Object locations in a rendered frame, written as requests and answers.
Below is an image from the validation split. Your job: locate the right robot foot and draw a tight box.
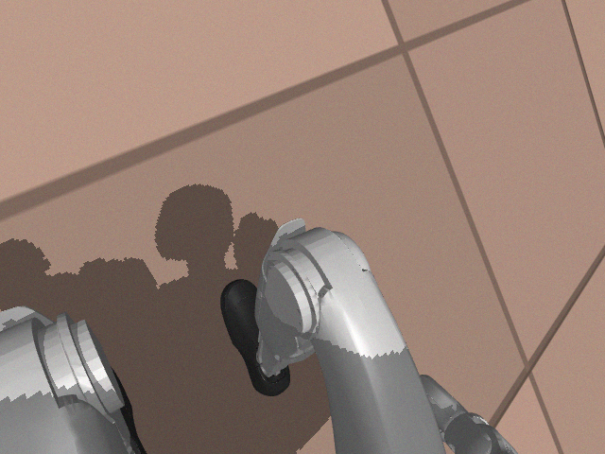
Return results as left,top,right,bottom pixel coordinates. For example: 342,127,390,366
220,279,290,396

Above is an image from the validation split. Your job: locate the left robot foot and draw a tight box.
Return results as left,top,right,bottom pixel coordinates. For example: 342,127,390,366
112,368,147,454

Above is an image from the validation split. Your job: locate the right robot hand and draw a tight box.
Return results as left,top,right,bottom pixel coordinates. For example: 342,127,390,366
420,375,468,443

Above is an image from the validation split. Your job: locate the right robot arm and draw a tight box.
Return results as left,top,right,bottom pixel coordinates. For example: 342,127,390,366
444,412,518,454

